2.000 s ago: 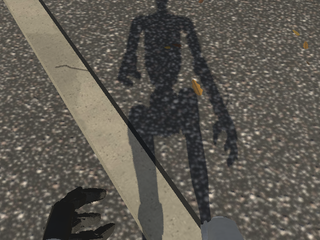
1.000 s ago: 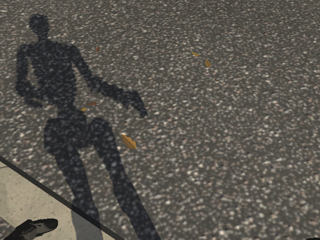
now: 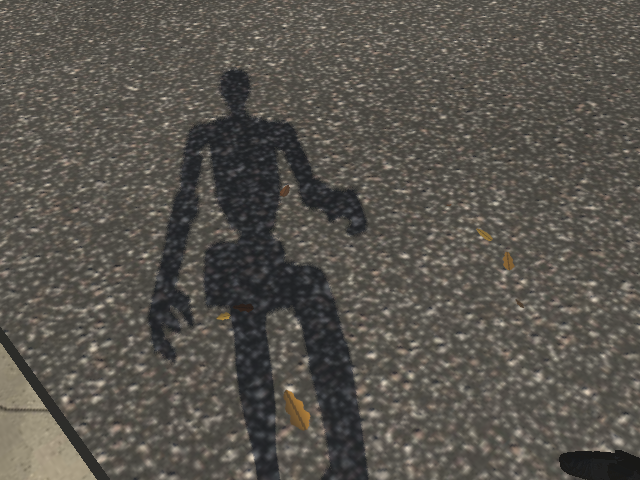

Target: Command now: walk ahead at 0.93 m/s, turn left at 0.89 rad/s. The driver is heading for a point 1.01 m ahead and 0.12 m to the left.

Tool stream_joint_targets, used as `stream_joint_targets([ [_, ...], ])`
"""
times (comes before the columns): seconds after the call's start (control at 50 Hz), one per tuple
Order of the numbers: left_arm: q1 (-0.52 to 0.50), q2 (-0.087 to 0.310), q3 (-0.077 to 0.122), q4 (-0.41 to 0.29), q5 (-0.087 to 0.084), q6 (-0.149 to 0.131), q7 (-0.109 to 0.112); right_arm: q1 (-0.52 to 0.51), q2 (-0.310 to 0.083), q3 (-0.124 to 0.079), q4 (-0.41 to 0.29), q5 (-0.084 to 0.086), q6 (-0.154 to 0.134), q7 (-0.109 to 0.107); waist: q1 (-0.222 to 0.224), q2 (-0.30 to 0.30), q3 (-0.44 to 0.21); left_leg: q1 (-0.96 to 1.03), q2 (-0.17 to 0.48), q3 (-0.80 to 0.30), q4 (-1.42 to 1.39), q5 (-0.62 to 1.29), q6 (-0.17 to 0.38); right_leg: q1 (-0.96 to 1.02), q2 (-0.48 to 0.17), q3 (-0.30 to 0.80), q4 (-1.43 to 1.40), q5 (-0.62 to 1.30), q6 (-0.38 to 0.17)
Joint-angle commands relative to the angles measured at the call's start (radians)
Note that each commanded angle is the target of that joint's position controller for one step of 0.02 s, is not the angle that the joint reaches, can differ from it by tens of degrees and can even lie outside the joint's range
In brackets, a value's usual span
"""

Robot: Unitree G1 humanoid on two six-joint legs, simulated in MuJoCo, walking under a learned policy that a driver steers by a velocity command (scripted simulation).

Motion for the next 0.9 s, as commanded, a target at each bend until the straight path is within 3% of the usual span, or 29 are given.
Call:
stream_joint_targets([
  [0.02, -0.093, 0.103, 0.016, -0.064, 0.001, -0.018, 0.01, -0.04, -0.01, 0.007, -0.021, 0.005, 0.003, 0.018, -0.052, -0.026, 0.139, 0.111, 0.017, 0.09, -0.246, -0.005, 0.047, -0.013, -0.145, -0.018, -0.184, 0.477, -0.063],
  [0.08, -0.055, 0.184, 0.033, -0.064, 0.0, 0.009, 0.018, -0.023, -0.047, 0.002, -0.034, 0.025, 0.004, 0.005, -0.08, -0.125, 0.057, 0.33, -0.058, 0.194, -0.418, -0.059, 0.081, 0.118, -0.199, -0.058, 0.008, 1.294, -0.053],
  [0.12, -0.101, 0.249, 0.057, -0.09, 0.004, 0.041, 0.018, 0.19, -0.123, -0.029, 0.006, 0.03, 0.011, -0.017, -0.19, -0.185, -0.03, 0.524, -0.102, 0.183, -0.448, -0.232, 0.117, 0.14, -0.251, -0.036, 0.31, 1.57, -0.074],
  [0.14, -0.123, 0.268, 0.064, -0.109, 0.004, 0.053, 0.01, 0.336, -0.177, -0.056, 0.047, 0.022, 0.004, -0.033, -0.245, -0.167, -0.085, 0.708, -0.126, 0.138, -0.518, -0.34, 0.14, 0.052, -0.257, -0.006, 0.546, 1.486, -0.107],
  [0.16, -0.158, 0.253, 0.061, -0.122, -0.008, 0.054, -0.001, 0.457, -0.193, -0.081, 0.098, 0.022, -0.011, -0.057, -0.306, -0.091, -0.095, 0.931, -0.126, 0.044, -0.629, -0.345, 0.174, -0.166, -0.186, 0.001, 0.905, 1.182, -0.109],
  [0.18, -0.198, 0.05, 0.016, -0.194, -0.009, 0.046, -0.021, 0.317, -0.226, -0.084, 0.091, 0.021, -0.012, -0.06, -0.152, 0.168, 0.023, 1.078, 0.063, -0.383, -0.669, -0.462, 0.264, -0.695, 0.03, 0.068, 1.239, 0.105, -0.063],
  [0.2, -0.286, 0.077, 0.013, -0.315, -0.01, 0.014, -0.016, 0.282, -0.277, -0.091, 0.043, 0.011, -0.006, -0.048, -0.138, 0.123, -0.07, 1.175, 0.186, -0.833, -0.846, -0.46, 0.397, -0.942, 0.124, 0.282, 1.415, -0.008, -0.028],
  [0.22, -0.347, 0.111, 0.009, -0.34, -0.001, -0.018, -0.021, 0.329, -0.268, -0.09, 0.044, 0.009, -0.016, -0.057, -0.154, -0.007, -0.078, 1.16, 0.246, -0.891, -0.955, -0.453, 0.366, -0.986, 0.049, 0.392, 1.369, 0.036, -0.032],
  [0.26, -0.342, 0.13, -0.002, -0.327, 0.0, -0.037, -0.019, 0.352, -0.191, -0.063, 0.089, -0.006, -0.046, -0.078, -0.077, -0.151, 0.048, 0.937, 0.204, -0.768, -1.004, -0.405, 0.288, -0.914, -0.028, 0.396, 1.165, 0.074, -0.035],
  [0.28, -0.327, 0.124, -0.007, -0.319, 0.019, -0.019, -0.022, 0.316, -0.175, -0.05, 0.085, -0.009, -0.063, -0.086, -0.039, -0.155, 0.081, 0.829, 0.16, -0.698, -1.003, -0.354, 0.272, -0.861, -0.043, 0.399, 1.112, 0.064, -0.021],
  [0.32, -0.323, 0.124, -0.015, -0.311, 0.034, 0.025, -0.028, 0.308, -0.148, -0.028, 0.089, 0.004, -0.091, -0.085, -0.009, -0.138, 0.12, 0.694, 0.107, -0.611, -1.033, -0.311, 0.256, -0.831, -0.073, 0.382, 1.016, 0.056, 0.007],
  [0.36, -0.437, 0.114, -0.028, -0.36, 0.019, 0.037, -0.031, 0.324, -0.165, -0.023, 0.097, 0.017, -0.109, -0.089, -0.022, -0.13, 0.19, 0.603, 0.067, -0.516, -1.042, 0.093, 0.229, -0.82, -0.077, 0.324, 0.842, 0.13, 0.035],
  [0.4, -0.522, 0.069, -0.049, -0.387, 0.013, 0.033, -0.04, 0.34, -0.16, -0.021, 0.124, 0.026, -0.098, -0.092, -0.051, -0.093, 0.177, 0.573, -0.026, -0.378, -0.944, 0.461, 0.151, -0.712, -0.023, 0.267, 0.627, 0.316, 0.025],
  [0.44, -0.533, 0.037, -0.065, -0.374, 0.004, 0.029, -0.047, 0.398, -0.156, -0.021, 0.168, 0.039, -0.084, -0.091, -0.101, -0.011, 0.098, 0.621, -0.075, -0.303, -0.878, 0.603, 0.067, -0.584, 0.054, 0.211, 0.427, 0.501, -0.017],
  [0.46, -0.693, 0.03, -0.044, -0.436, -0.044, -0.026, -0.041, 0.46, -0.042, 0.007, 0.171, 0.093, -0.079, -0.114, -0.159, -0.076, 0.08, 0.591, -0.032, -0.367, -0.872, 0.405, 0.037, -0.512, 0.108, 0.228, 0.322, 0.592, 0.001],
  [0.48, -0.684, 0.046, -0.037, -0.436, -0.049, -0.044, -0.041, 0.48, -0.064, 0.011, 0.197, 0.081, -0.075, -0.126, -0.15, -0.037, 0.046, 0.681, -0.02, -0.369, -0.86, 0.379, 0.022, -0.485, 0.13, 0.223, 0.23, 0.675, -0.006],
  [0.52, -0.594, 0.109, -0.001, -0.402, -0.048, -0.063, -0.038, 0.463, -0.115, -0.004, 0.205, 0.05, -0.069, -0.14, -0.105, 0.119, -0.01, 0.859, 0.0, -0.367, -0.776, 0.469, -0.016, -0.434, 0.156, 0.238, 0.163, 0.744, -0.031],
  [0.56, -0.325, 0.168, 0.034, -0.323, -0.05, -0.069, -0.032, 0.333, -0.145, -0.018, 0.167, 0.03, -0.067, -0.133, 0.077, 0.175, -0.101, 0.864, -0.019, -0.293, -0.485, 0.583, -0.079, -0.194, 0.127, 0.229, 0.118, 0.822, -0.062],
  [0.58, -0.076, 0.199, 0.036, -0.244, -0.039, -0.061, -0.031, 0.248, -0.096, -0.005, 0.115, -0.001, -0.071, -0.128, 0.167, 0.084, -0.241, 0.717, -0.06, -0.254, -0.137, 0.262, -0.124, 0.089, -0.025, 0.374, 0.21, 1.058, -0.107],
  [0.6, -0.053, 0.218, 0.021, -0.196, 0.012, -0.062, -0.049, 0.549, 0.04, 0.029, 0.152, 0.009, -0.065, -0.111, -0.013, -0.302, -0.428, 0.414, -0.196, -0.279, 0.3, -0.659, -0.191, 0.422, -0.332, 0.868, 0.29, 1.382, -0.332],
  [0.62, -0.073, 0.193, 0.025, -0.21, -0.004, -0.044, -0.063, 0.601, -0.049, 0.031, 0.182, -0.004, -0.067, -0.091, 0.018, -0.261, -0.495, 0.411, -0.146, -0.313, 0.359, -0.599, -0.197, 0.394, -0.286, 0.973, 0.234, 1.433, -0.367],
  [0.64, -0.22, 0.203, 0.034, -0.226, -0.039, -0.033, -0.067, 0.571, -0.065, 0.029, 0.164, 0.053, -0.063, -0.083, -0.043, -0.206, -0.422, 0.235, -0.076, -0.315, 0.419, -0.502, -0.19, 0.362, -0.339, 1.031, 0.185, 0.87, -0.441],
  [0.66, -0.333, 0.161, 0.032, -0.293, -0.058, -0.01, -0.055, 0.343, -0.125, 0.021, 0.098, 0.022, -0.065, -0.1, 0.003, 0.008, -0.285, 0.256, -0.048, -0.241, 0.323, -0.384, -0.18, 0.11, -0.229, 0.977, 0.081, 0.558, -0.372],
  [0.68, -0.377, 0.151, 0.019, -0.303, -0.061, 0.0, -0.047, 0.189, -0.142, 0.009, 0.045, 0.008, -0.058, -0.111, -0.008, 0.087, -0.146, 0.248, -0.052, -0.228, 0.275, -0.344, -0.176, -0.102, -0.167, 0.907, 0.031, 0.459, -0.331],
  [0.7, -0.369, 0.179, 0.021, -0.293, -0.052, 0.004, -0.047, 0.166, -0.116, 0.013, 0.016, -0.002, -0.05, -0.118, -0.046, 0.091, -0.087, 0.301, -0.045, -0.237, 0.211, -0.334, -0.167, -0.241, -0.117, 0.876, -0.005, 0.434, -0.306],
  [0.74, -0.369, 0.181, 0.027, -0.283, -0.049, 0.013, -0.042, 0.202, -0.072, 0.024, 0.003, -0.007, -0.047, -0.129, -0.084, -0.006, -0.039, 0.342, -0.03, -0.234, 0.037, -0.325, -0.16, -0.36, -0.045, 0.786, -0.01, 0.467, -0.275],
  [0.8, -0.316, 0.209, 0.039, -0.26, -0.049, 0.04, -0.023, 0.154, -0.039, 0.036, -0.017, -0.006, -0.049, -0.149, -0.074, -0.065, -0.087, 0.399, -0.059, -0.201, -0.184, -0.325, -0.18, -0.421, -0.018, 0.751, 0.024, 0.654, -0.264],
  [0.84, -0.306, 0.243, 0.052, -0.264, -0.063, 0.065, -0.004, 0.119, -0.056, 0.033, -0.023, 0.002, -0.037, -0.153, -0.07, -0.092, -0.124, 0.411, -0.072, -0.225, -0.248, -0.249, -0.19, -0.424, -0.011, 0.784, 0.028, 0.489, -0.234],
  [0.9, -0.299, 0.245, 0.059, -0.278, -0.083, 0.101, 0.018, 0.024, -0.076, 0.027, -0.044, 0.012, -0.023, -0.152, -0.035, -0.135, -0.08, 0.409, -0.086, -0.251, -0.366, -0.175, -0.193, -0.441, 0.025, 0.838, -0.003, 0.108, -0.175],
])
